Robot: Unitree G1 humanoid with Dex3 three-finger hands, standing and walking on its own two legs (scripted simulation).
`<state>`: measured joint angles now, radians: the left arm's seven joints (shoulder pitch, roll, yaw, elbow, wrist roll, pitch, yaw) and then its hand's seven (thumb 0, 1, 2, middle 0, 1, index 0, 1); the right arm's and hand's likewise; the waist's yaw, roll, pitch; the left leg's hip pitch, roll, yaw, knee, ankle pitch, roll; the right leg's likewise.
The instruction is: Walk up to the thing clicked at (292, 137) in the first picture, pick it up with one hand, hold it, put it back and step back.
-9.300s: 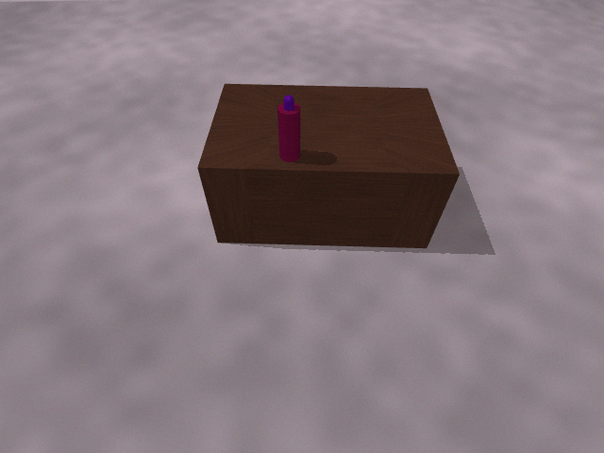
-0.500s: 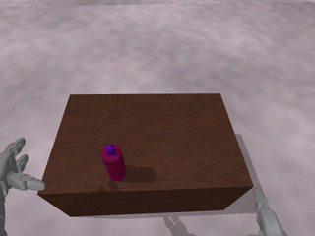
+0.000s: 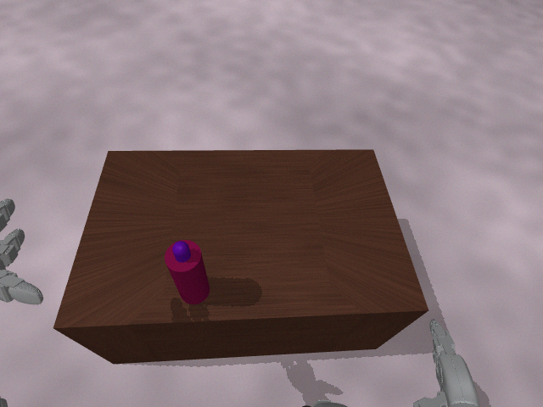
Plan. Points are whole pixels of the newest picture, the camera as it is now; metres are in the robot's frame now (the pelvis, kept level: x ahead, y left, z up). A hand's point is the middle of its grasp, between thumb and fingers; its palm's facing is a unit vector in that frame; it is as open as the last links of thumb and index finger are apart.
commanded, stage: go down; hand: left
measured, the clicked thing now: (188, 270) +0.42 +0.16 -0.22
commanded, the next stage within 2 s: approach in 0.44 s
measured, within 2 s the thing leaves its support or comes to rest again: neither
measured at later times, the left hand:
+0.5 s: hand (16, 238) +0.35 +0.36 +0.05, palm faces +0.12 -0.99 -0.08, open 17.7 cm
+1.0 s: hand (87, 259) +0.37 +0.30 -0.06, palm faces +0.05 -1.00 +0.07, open 17.7 cm
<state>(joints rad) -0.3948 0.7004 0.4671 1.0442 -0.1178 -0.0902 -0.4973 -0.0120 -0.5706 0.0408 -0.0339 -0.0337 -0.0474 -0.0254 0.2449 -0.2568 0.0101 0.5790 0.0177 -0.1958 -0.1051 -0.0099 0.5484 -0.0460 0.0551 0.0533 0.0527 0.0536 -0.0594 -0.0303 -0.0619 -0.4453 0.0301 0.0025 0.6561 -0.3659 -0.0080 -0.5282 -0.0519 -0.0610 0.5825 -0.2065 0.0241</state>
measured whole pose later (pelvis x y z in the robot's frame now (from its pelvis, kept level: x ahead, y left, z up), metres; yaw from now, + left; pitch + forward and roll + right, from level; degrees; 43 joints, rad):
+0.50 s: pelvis +0.01 +0.01 +0.00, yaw +0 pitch +10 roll -2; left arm -0.42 0.72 0.49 1.04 -0.14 -0.11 -0.53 -0.01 -0.60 0.03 -0.05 -0.03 -0.05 -0.03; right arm 0.24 -0.26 -0.01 0.59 0.01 -0.19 -0.10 -0.01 0.54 -0.05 0.06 0.05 0.05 0.05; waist -0.06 -0.03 -0.08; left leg -0.46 0.03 0.01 0.68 -0.39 0.00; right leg -0.54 -0.05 -0.06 0.59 -0.22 0.04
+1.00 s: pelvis -0.03 +0.00 -0.06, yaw +0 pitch +19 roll -3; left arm -0.50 0.64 0.58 1.12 -0.27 -0.51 -0.59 -0.01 -0.61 0.05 -0.04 -0.08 -0.05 -0.09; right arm 0.24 -0.28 -0.02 0.33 -0.03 -0.24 -0.03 -0.01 0.54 -0.04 0.06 0.05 0.05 0.05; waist -0.18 -0.09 -0.10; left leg -0.92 0.04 -0.03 1.09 -0.51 -0.01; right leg -0.98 -0.06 -0.07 0.97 -0.32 0.02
